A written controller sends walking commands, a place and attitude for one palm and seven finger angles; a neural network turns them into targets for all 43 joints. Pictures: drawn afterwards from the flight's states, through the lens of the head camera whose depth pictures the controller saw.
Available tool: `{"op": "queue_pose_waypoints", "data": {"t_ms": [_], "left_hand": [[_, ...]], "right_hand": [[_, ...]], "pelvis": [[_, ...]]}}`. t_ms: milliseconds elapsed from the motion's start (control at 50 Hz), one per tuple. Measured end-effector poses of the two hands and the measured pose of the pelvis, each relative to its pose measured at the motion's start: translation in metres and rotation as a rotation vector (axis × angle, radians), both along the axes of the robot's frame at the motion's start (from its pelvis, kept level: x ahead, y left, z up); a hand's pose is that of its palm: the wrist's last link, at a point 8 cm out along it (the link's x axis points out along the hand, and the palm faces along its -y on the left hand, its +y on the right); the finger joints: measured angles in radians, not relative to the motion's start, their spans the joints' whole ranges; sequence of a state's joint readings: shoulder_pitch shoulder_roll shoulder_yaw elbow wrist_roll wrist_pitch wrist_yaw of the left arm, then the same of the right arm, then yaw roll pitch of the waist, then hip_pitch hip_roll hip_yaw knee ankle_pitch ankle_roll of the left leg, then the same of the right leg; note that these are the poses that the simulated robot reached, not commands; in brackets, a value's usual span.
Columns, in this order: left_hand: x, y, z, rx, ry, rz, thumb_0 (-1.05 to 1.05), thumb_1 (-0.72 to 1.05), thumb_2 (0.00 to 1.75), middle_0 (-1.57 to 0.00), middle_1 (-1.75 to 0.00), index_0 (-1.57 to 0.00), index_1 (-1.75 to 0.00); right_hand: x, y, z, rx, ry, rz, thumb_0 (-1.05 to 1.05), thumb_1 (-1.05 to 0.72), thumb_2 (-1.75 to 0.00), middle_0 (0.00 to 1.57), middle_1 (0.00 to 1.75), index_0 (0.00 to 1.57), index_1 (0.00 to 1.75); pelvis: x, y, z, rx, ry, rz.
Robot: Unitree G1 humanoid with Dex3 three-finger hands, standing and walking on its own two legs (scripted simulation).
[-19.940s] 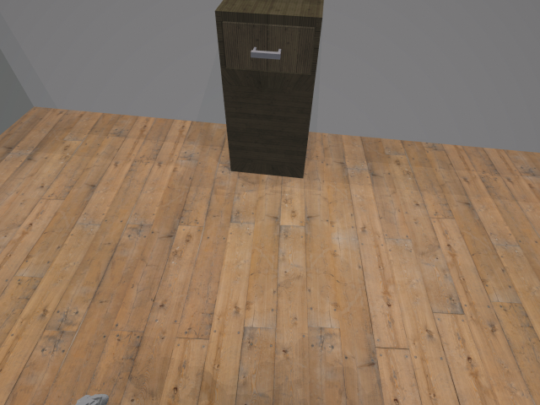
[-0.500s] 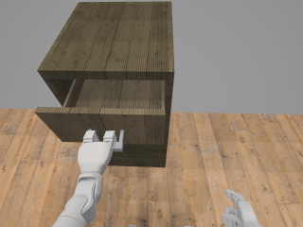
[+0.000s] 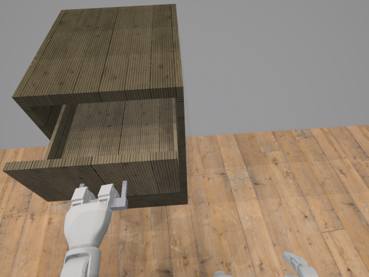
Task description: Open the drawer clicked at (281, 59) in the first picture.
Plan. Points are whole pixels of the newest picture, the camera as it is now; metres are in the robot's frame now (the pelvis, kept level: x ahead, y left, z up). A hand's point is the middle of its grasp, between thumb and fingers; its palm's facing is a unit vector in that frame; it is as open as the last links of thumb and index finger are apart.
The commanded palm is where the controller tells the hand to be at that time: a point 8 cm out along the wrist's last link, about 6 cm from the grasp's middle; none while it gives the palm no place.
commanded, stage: pull the drawer open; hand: left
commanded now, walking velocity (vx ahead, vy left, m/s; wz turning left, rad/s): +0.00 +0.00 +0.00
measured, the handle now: (102, 196) +0.31 +0.20 -0.03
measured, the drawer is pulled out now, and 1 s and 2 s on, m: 0.18 0.30 0.30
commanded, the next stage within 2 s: open the thumb to release the handle in 0.74 s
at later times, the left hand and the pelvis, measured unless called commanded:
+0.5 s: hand out of the picture +0.14 +0.19 -0.04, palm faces -0.07 -0.15 -0.99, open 6.0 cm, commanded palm +0.09 +0.19 +0.00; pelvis -0.01 -0.01 -0.02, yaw +2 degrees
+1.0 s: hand out of the picture +0.13 +0.19 -0.04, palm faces -0.05 -0.10 -0.99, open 6.2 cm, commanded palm +0.10 +0.19 +0.00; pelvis -0.02 -0.02 -0.04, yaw +3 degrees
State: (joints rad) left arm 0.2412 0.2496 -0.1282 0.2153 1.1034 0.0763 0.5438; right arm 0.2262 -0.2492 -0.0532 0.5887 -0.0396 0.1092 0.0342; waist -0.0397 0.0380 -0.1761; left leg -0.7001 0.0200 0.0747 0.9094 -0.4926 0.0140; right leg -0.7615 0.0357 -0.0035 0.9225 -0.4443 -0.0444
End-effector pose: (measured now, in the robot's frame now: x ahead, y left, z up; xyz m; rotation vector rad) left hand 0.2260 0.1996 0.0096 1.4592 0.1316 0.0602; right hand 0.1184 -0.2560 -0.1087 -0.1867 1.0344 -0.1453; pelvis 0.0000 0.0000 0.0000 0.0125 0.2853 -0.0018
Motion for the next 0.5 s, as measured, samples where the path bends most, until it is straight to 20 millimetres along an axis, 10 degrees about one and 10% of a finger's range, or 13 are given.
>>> {"op": "queue_pose_waypoints", "data": {"t_ms": [320,500], "left_hand": [[-0.070,-0.007,0.000,-0.009,-0.004,0.037,0.03,0.71,0.78,-0.26,-1.32,-0.38,-1.30],[-0.100,-0.009,0.003,-0.034,0.033,0.047,0.04,0.71,0.75,-0.24,-1.31,-0.38,-1.28]], "right_hand": [[0.085,0.046,0.009,0.086,-0.241,0.194,0.01,-0.91,-0.90,0.20,0.30,0.20,0.30],[0.099,0.057,0.015,0.122,-0.307,0.274,0.01,-0.90,-0.90,0.20,0.30,0.21,0.30]], "pelvis": [[-0.006,-0.005,-0.013,0.007,-0.023,0.026],[-0.006,-0.013,-0.019,0.016,-0.016,0.022]]}}
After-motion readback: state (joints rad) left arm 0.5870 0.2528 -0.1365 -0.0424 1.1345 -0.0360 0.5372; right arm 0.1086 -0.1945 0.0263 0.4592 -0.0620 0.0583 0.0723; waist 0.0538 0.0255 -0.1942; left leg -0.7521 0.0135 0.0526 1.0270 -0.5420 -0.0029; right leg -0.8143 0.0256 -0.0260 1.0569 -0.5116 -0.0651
